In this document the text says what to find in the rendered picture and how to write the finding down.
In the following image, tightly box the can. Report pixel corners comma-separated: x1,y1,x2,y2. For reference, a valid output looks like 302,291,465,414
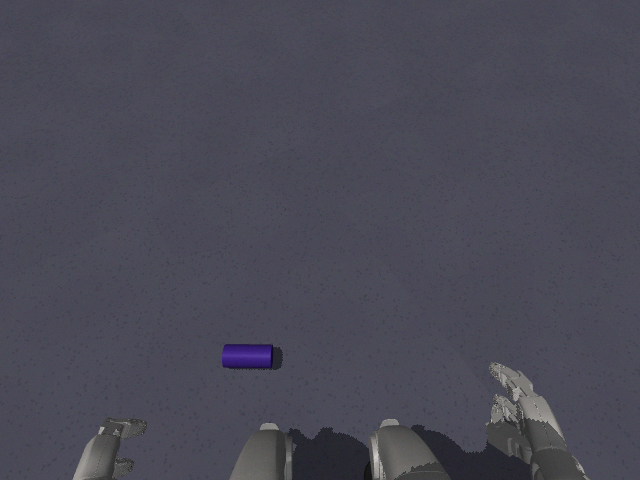
222,344,273,368

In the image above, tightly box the left robot hand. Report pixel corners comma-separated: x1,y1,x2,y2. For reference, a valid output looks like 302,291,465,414
73,417,147,480

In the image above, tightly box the right robot arm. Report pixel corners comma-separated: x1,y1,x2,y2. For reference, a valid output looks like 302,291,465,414
530,449,591,480

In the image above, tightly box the right robot hand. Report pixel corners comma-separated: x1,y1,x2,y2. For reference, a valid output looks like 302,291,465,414
486,362,568,464

